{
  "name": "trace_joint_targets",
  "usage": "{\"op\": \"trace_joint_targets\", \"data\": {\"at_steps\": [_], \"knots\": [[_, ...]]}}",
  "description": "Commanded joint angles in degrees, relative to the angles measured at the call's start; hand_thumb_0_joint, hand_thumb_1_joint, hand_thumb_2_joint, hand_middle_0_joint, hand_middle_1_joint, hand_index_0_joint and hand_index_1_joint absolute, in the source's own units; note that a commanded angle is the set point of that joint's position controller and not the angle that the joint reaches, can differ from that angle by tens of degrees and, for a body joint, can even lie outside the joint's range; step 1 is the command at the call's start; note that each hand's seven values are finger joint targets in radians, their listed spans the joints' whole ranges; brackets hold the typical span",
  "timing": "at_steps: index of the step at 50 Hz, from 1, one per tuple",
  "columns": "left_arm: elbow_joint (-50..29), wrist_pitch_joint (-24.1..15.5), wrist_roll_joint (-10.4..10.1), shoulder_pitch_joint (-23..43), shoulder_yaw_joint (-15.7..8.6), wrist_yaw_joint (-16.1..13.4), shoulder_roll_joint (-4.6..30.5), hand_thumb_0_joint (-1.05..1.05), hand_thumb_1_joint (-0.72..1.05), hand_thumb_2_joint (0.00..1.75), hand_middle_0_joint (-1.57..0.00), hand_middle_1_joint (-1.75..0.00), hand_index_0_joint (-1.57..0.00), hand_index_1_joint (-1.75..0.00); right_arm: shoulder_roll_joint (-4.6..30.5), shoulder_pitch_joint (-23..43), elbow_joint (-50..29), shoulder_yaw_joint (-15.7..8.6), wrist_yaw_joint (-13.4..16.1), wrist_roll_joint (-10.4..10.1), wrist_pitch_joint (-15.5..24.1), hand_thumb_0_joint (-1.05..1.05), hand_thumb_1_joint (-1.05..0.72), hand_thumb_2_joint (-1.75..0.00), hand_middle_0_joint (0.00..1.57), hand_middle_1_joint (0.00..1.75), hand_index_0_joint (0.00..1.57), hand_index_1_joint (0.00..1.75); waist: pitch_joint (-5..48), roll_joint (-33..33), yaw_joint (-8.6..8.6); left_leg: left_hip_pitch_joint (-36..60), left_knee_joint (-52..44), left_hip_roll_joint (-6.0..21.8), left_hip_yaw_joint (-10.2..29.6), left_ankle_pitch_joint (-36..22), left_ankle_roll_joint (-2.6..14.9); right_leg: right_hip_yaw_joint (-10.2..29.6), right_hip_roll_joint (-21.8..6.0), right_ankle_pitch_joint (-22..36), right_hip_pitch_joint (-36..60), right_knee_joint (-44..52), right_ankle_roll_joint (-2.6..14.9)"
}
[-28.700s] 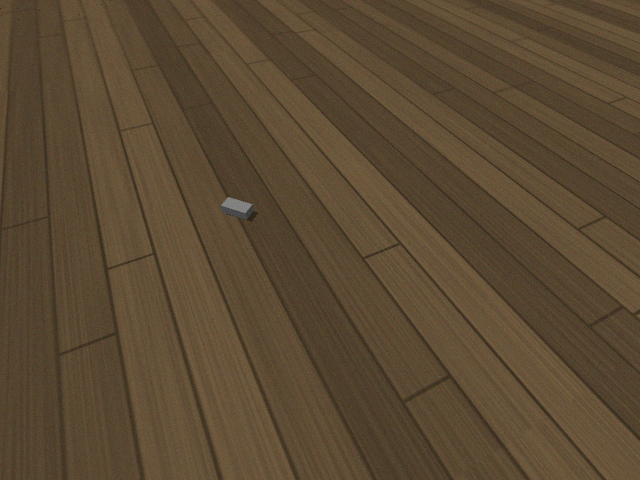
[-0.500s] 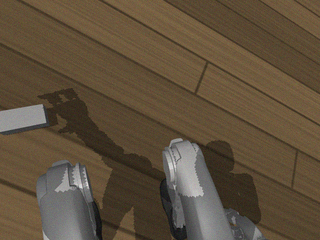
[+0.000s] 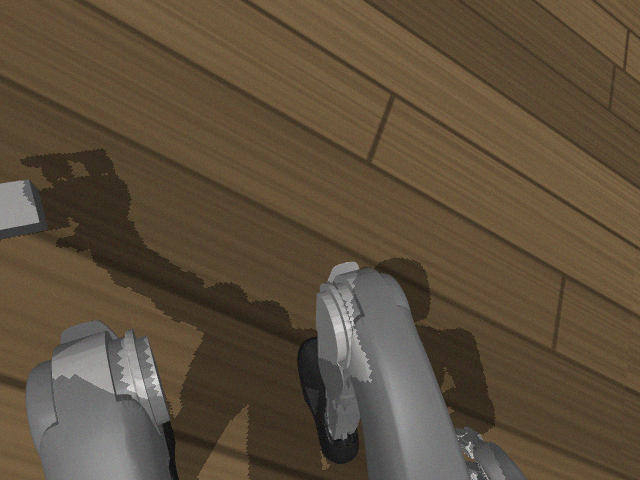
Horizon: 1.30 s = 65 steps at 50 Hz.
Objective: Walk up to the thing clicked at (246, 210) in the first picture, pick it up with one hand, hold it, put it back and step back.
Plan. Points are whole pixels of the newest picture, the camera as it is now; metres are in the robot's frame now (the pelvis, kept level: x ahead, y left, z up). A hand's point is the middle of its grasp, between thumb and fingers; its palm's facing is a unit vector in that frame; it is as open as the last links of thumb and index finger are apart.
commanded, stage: home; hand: left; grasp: from above
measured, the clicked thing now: out of the picture +0.49 +0.34 -0.29
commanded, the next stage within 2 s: none
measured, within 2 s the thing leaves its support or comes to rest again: neither
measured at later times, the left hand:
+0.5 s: hand out of the picture +0.37 +0.33 +0.01, palm faces -0.28 -0.55 -0.79, open 8.7 cm
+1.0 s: hand out of the picture +0.25 +0.24 +0.22, palm faces +0.15 -0.93 -0.33, open 7.4 cm
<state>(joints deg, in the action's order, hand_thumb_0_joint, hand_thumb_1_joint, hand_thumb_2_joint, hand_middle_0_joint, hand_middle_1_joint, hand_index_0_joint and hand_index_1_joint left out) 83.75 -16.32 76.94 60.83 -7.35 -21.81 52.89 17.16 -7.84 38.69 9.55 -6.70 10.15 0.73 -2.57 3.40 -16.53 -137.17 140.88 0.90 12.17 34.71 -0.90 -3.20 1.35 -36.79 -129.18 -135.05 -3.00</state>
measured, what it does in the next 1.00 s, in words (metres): rises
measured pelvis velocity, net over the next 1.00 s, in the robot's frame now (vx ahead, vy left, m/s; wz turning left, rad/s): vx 0.04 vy -0.01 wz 0.17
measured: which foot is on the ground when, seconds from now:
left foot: down 0.00-1.00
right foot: down 0.00-1.00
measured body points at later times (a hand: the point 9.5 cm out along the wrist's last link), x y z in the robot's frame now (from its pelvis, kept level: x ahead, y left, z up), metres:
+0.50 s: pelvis +0.01 +0.00 +0.12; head +0.21 +0.07 +0.52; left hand +0.39 +0.35 +0.06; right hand +0.16 -0.26 +0.00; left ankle +0.09 +0.13 -0.28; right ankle +0.12 -0.14 -0.28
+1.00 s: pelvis +0.04 -0.01 +0.30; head +0.13 +0.03 +0.74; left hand +0.24 +0.29 +0.24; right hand +0.26 -0.20 +0.22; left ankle +0.08 +0.13 -0.28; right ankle +0.11 -0.14 -0.28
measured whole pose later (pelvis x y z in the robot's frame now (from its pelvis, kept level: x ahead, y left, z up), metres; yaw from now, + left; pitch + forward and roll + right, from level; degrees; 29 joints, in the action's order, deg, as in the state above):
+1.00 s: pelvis +0.04 -0.01 +0.30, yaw +9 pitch +22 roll -4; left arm 6.9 22.2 1.3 -8.0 -4.1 -3.4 17.9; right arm 11.6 -8.6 31.4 2.7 4.7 -2.6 5.8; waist 10.8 -2.0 -3.4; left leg -75.0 84.4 3.2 5.0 31.8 -1.8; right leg -3.1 -1.8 -33.0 -70.4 -81.3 -2.0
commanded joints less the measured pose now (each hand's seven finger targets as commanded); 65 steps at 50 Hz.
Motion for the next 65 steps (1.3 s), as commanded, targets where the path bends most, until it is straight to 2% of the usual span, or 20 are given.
{"op": "trace_joint_targets", "data": {"at_steps": [1,2,6,10,12,14,17,20,25,26,27,30,32,33,39,40,43,53,58,65], "knots": [[-9.29,4.53,-2.59,18.5,-4.08,-4.15,18.56,0.0,-0.35,0.87,-0.2,-0.87,-0.21,-0.85,16.32,-11.47,-0.64,-6.02,-0.09,0.02,1.3,0.0,-0.89,-0.89,0.2,0.3,0.2,0.3,45.19,-30.57,1.5,37.59,-15.06,0.08,-8.49,-5.88,1.38,-7.58,1.19,10.39,14.81,12.05,4.82],[-9.57,5.45,-3.36,18.52,-2.61,-3.38,16.68,0.0,-0.27,0.92,-0.25,-0.79,-0.22,-0.77,15.63,-11.71,-0.51,-5.8,-0.29,0.02,1.57,0.0,-0.88,-0.89,0.2,0.3,0.2,0.3,45.27,-29.21,0.94,36.49,-15.02,0.2,-8.28,-5.57,1.5,-7.47,1.44,10.34,15.14,12.18,4.85],[-14.8,8.85,-8.25,11.92,-2.84,2.11,15.02,0.0,-0.1,0.84,-0.22,-0.57,-0.2,-0.58,15.24,-13.86,-0.97,-7.94,-1.0,-1.41,1.74,0.0,-0.89,-0.9,0.2,0.3,0.2,0.3,49.37,-27.6,3.36,37.99,-17.77,-0.13,-8.71,-7.14,1.8,-6.9,1.52,11.51,20.63,14.77,4.58],[-27.62,10.59,-16.33,4.78,-4.01,9.4,11.82,0.0,0.18,0.79,-0.2,-0.43,-0.19,-0.44,14.87,-15.67,-1.97,-10.65,-1.51,-3.66,0.33,0.0,-0.89,-0.9,0.2,0.3,0.2,0.3,56.59,-26.47,6.5,43.0,-21.7,-0.06,-8.61,-11.41,1.71,-6.09,1.33,14.02,26.61,17.02,4.41],[-34.98,11.84,-20.7,-1.19,-4.8,12.74,10.11,0.0,0.34,0.73,-0.18,-0.33,-0.17,-0.33,14.82,-15.57,-2.74,-12.48,-1.25,-5.2,-0.65,0.0,-0.9,-0.9,0.2,0.3,0.2,0.3,57.43,-25.73,9.09,46.81,-24.91,0.08,-8.29,-12.71,1.27,-5.34,1.06,13.93,26.54,18.76,4.85],[-43.32,13.05,-26.07,-5.91,-4.81,15.69,6.49,0.0,0.5,0.7,-0.16,-0.25,-0.16,-0.25,14.05,-14.73,-3.85,-13.08,-0.62,-6.17,-1.48,0.0,-0.9,-0.9,0.2,0.3,0.2,0.3,56.54,-23.08,9.17,47.5,-26.63,0.17,-8.18,-13.29,1.63,-4.71,1.04,14.64,28.11,21.32,4.85],[-50.77,14.7,-33.55,-13.55,-4.43,19.25,0.68,0.0,0.74,0.84,-0.19,-0.28,-0.19,-0.28,12.5,-12.91,-4.89,-13.3,0.51,-7.34,-2.14,0.0,-0.9,-0.9,0.2,0.3,0.2,0.3,50.13,-16.93,9.05,44.73,-29.09,0.03,-8.11,-11.22,2.41,-3.75,0.9,13.98,29.99,25.82,4.72],[-57.91,15.62,-38.98,-19.0,-3.53,21.65,-2.92,0.0,0.9,0.9,-0.2,-0.3,-0.2,-0.3,11.31,-11.02,-6.11,-14.07,1.34,-8.3,-1.98,0.0,-0.9,-0.9,0.2,0.3,0.2,0.3,49.13,-15.76,9.98,47.38,-33.08,0.43,-7.33,-9.18,2.47,-2.87,0.53,12.35,31.93,29.08,4.7],[-66.62,17.89,-47.5,-27.21,-3.27,22.34,-7.9,0.0,0.9,0.9,-0.2,-0.3,-0.2,-0.3,10.36,-6.86,-8.99,-14.83,2.88,-9.67,-1.04,0.0,-0.9,-0.9,0.2,0.3,0.2,0.3,45.31,-15.04,11.44,52.42,-42.38,1.36,-5.8,1.06,2.32,-2.43,0.01,5.56,35.31,35.32,4.45],[-66.73,18.57,-48.75,-30.13,-1.47,22.38,-10.55,0.0,0.9,0.9,-0.2,-0.3,-0.2,-0.3,9.65,-5.94,-9.6,-14.65,3.11,-9.85,-0.67,0.0,-0.9,-0.9,0.2,0.3,0.2,0.3,43.17,-15.34,11.37,53.06,-44.41,1.51,-5.77,2.03,2.24,-2.28,0.08,5.16,36.31,36.59,4.33],[-69.67,18.95,-50.46,-30.4,-1.81,22.16,-11.05,0.0,0.9,0.9,-0.2,-0.3,-0.2,-0.3,9.72,-5.27,-9.79,-14.69,3.5,-10.09,-0.24,0.0,-0.9,-0.9,0.2,0.3,0.2,0.3,43.4,-15.51,11.63,54.75,-45.98,1.47,-5.35,2.99,2.16,-2.18,-0.1,4.62,37.1,37.54,4.29],[-72.53,21.77,-53.79,-36.96,-1.37,21.3,-13.78,0.0,0.9,0.9,-0.2,-0.3,-0.2,-0.3,8.93,-3.44,-11.15,-14.6,4.72,-10.81,0.85,0.0,-0.9,-0.9,0.2,0.3,0.2,0.3,42.1,-15.41,12.14,59.88,-50.29,1.52,-5.5,2.38,1.77,-1.71,-0.32,4.82,40.76,41.58,4.29],[-76.81,23.68,-56.95,-38.79,-2.35,20.49,-14.21,0.0,0.9,0.9,-0.2,-0.3,-0.2,-0.3,8.58,-2.07,-11.89,-14.31,5.59,-11.21,1.72,0.0,-0.9,-0.9,0.2,0.3,0.2,0.3,42.27,-14.32,12.32,62.15,-52.89,1.22,-5.58,3.5,1.85,-1.07,-0.54,3.48,44.72,45.23,4.14],[-76.71,24.78,-58.73,-41.4,-1.18,20.3,-16.51,0.0,0.9,0.9,-0.2,-0.3,-0.2,-0.3,8.11,-1.3,-12.3,-14.16,6.1,-11.39,2.17,0.0,-0.9,-0.9,0.2,0.3,0.2,0.3,40.25,-13.21,11.6,62.38,-54.04,1.05,-6.02,4.29,1.91,-0.71,-0.5,2.47,45.79,47.47,4.07],[-82.48,29.87,-67.5,-50.87,-1.73,18.8,-19.75,0.0,0.9,0.9,-0.2,-0.3,-0.2,-0.3,6.25,1.1,-14.01,-12.98,8.88,-11.99,4.7,0.0,-0.9,-0.9,0.2,0.3,0.2,0.3,37.01,-12.0,12.1,69.52,-61.3,0.54,-6.79,4.44,1.92,1.28,-0.87,1.29,55.27,56.58,3.91],[-83.61,30.64,-68.91,-51.99,-0.72,18.77,-21.33,0.0,0.9,0.9,-0.2,-0.3,-0.2,-0.3,5.99,1.39,-14.08,-12.76,9.23,-12.06,5.09,0.0,-0.9,-0.9,0.2,0.3,0.2,0.3,35.69,-12.28,11.79,70.63,-63.1,0.52,-6.47,5.61,1.93,1.48,-0.98,0.54,56.18,57.96,3.87],[-85.49,32.82,-71.96,-55.86,-1.23,17.94,-23.16,0.0,0.9,0.9,-0.2,-0.3,-0.2,-0.3,5.0,1.02,-14.34,-12.02,10.49,-12.42,6.23,0.0,-0.9,-0.9,0.2,0.3,0.2,0.3,33.69,-11.64,12.12,75.05,-67.1,0.6,-5.97,4.97,1.73,1.63,-0.98,1.22,60.46,61.82,3.83],[-92.28,39.23,-80.22,-72.5,-0.56,17.28,-31.57,0.0,0.9,0.9,-0.2,-0.3,-0.2,-0.3,2.6,-3.77,-14.78,-10.0,15.48,-12.76,10.16,0.0,-0.9,-0.9,0.2,0.3,0.2,0.3,27.97,-8.91,12.05,89.74,-79.39,0.55,-6.64,-11.43,1.03,0.67,-0.75,15.07,78.99,74.9,3.34],[-97.33,40.47,-81.27,-80.01,-0.57,17.75,-33.2,0.0,0.9,0.9,-0.2,-0.3,-0.2,-0.3,1.88,-5.66,-15.99,-9.96,17.23,-12.3,12.17,0.0,-0.9,-0.9,0.2,0.3,0.2,0.3,24.19,-8.86,12.92,95.68,-84.91,0.1,-8.23,-15.57,1.03,0.16,-0.55,18.43,86.31,81.72,3.12],[-102.02,41.42,-80.67,-88.89,0.97,18.62,-34.75,0.0,0.9,0.9,-0.2,-0.3,-0.2,-0.3,1.33,-6.57,-17.2,-10.33,18.37,-11.58,13.97,0.0,-0.9,-0.9,0.2,0.3,0.2,0.3,20.3,-5.86,13.34,100.9,-88.3,-0.62,-9.9,-22.97,1.47,-0.48,-0.31,25.11,93.19,87.9,2.52]]}}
